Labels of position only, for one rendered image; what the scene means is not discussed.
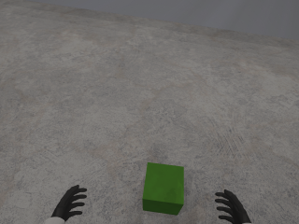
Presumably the robot right hand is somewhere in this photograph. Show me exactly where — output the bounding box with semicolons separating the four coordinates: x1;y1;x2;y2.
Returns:
215;189;251;224

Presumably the robot left hand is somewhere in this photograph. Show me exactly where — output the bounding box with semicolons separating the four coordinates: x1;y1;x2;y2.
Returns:
51;185;87;222

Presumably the carton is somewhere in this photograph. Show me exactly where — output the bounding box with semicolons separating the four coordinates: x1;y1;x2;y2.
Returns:
142;162;184;216

